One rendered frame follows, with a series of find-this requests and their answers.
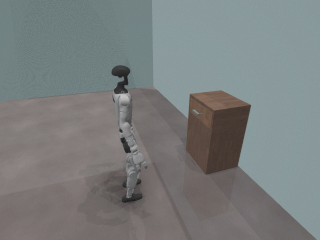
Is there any right robot hand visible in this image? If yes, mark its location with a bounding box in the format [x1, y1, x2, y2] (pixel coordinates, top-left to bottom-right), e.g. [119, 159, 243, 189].
[133, 152, 148, 172]

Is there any right robot thigh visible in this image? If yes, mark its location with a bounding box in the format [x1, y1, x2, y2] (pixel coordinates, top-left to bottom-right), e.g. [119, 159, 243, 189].
[122, 139, 142, 176]

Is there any handle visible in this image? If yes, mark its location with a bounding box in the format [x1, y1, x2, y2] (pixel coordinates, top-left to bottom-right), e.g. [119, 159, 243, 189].
[192, 109, 202, 116]

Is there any right robot upper arm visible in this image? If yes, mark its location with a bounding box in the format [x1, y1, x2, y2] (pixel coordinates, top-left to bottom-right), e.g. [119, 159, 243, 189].
[118, 94, 131, 130]

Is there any drawer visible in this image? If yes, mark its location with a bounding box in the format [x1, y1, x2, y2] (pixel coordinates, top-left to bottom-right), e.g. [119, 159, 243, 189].
[189, 98, 213, 129]

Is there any cabinet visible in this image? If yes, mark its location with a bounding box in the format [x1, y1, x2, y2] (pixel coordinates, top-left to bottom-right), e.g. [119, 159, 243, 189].
[186, 90, 251, 175]

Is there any left robot hand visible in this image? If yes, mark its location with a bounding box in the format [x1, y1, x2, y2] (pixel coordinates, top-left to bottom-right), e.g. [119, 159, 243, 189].
[130, 124, 135, 133]

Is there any robot right foot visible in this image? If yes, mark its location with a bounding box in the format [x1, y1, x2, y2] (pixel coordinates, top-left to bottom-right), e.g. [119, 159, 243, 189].
[122, 193, 143, 203]

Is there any right robot forearm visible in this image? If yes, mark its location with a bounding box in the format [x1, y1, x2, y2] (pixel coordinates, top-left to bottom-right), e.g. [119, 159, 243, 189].
[122, 123, 139, 155]

